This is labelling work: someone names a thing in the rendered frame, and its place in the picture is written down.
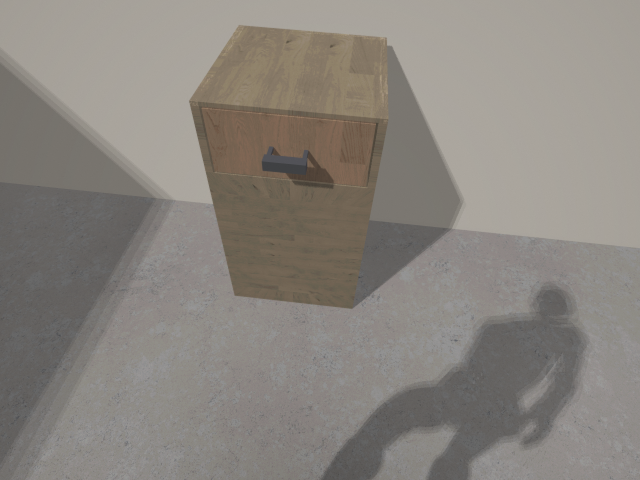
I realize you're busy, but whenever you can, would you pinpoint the handle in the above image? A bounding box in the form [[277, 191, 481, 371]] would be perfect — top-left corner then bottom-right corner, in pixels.
[[262, 146, 308, 175]]

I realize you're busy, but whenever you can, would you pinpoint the drawer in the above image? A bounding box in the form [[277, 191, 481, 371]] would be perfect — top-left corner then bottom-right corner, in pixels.
[[201, 107, 376, 186]]

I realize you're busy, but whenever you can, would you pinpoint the cabinet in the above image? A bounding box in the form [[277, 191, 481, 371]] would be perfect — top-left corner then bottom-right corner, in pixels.
[[189, 25, 388, 309]]

